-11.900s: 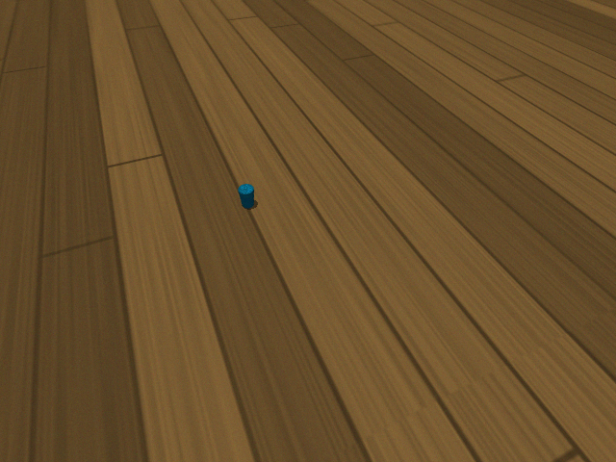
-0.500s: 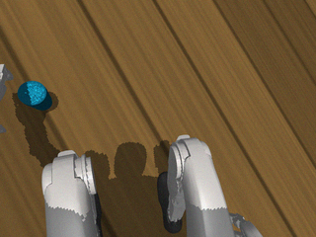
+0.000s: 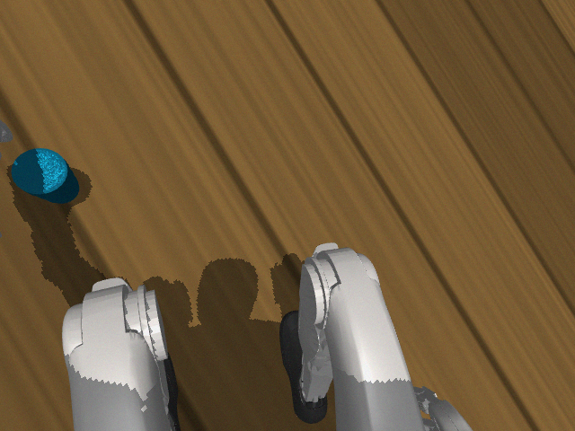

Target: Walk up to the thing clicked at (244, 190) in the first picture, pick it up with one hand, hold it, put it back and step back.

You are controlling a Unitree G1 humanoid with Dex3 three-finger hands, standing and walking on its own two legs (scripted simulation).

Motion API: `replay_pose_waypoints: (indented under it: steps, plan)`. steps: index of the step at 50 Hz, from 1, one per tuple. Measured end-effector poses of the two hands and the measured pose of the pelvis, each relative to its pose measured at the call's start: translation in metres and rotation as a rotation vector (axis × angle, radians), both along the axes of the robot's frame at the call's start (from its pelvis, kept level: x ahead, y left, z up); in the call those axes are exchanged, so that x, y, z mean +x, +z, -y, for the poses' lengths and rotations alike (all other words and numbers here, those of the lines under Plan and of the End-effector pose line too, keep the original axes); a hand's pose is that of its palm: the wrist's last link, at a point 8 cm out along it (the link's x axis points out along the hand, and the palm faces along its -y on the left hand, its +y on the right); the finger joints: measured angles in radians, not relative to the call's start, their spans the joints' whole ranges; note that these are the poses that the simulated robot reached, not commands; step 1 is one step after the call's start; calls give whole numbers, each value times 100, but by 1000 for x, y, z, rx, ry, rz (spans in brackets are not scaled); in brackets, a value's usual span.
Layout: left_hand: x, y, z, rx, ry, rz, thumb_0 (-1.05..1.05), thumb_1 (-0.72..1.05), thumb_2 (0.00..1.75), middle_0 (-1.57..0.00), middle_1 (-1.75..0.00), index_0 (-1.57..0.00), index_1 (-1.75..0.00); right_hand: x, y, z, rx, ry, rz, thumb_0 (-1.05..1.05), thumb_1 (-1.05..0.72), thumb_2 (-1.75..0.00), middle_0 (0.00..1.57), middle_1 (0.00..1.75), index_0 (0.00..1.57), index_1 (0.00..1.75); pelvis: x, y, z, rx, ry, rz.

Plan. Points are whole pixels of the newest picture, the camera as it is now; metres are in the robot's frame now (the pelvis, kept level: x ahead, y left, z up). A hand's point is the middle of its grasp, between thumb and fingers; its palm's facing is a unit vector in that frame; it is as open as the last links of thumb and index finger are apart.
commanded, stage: rise first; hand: left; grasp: from above
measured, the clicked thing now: (51, 180) +0.50 +0.29 -0.28
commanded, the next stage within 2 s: approach in 0.90 s
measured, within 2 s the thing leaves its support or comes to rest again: neither
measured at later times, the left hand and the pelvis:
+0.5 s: hand out of the picture +0.46 +0.34 -0.17, palm faces -0.45 -0.07 -0.89, open 14.2 cm; pelvis +0.00 +0.00 +0.00, yaw +0 degrees
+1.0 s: hand out of the picture +0.46 +0.34 -0.15, palm faces -0.45 -0.07 -0.89, open 14.1 cm; pelvis -0.01 +0.00 +0.00, yaw +0 degrees
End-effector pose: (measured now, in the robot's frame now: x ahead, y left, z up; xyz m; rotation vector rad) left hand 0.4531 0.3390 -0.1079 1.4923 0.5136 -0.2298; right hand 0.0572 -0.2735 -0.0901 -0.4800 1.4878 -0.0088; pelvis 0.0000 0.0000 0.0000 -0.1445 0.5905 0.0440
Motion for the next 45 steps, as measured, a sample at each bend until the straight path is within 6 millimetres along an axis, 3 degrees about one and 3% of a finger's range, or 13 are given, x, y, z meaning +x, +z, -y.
replay_pose_waypoints:
  steps: [21, 45]
  plan:
    - [10, -3, -1, 7, 1, 3, 0, -56, 103, -9, -104, -8, -105, -12, 4, -3, -10, -15, -20, 0, -92, -90, 20, 30, 20, 29, -1, -2, -2, -10, -1, 3]
    - [8, 12, 0, 5, -14, 4, 0, -56, 103, -10, -103, -9, -104, -10, 8, -2, -5, -5, 15, 0, -92, -90, 20, 30, 20, 29, -6, 1, -1, -9, -3, 15]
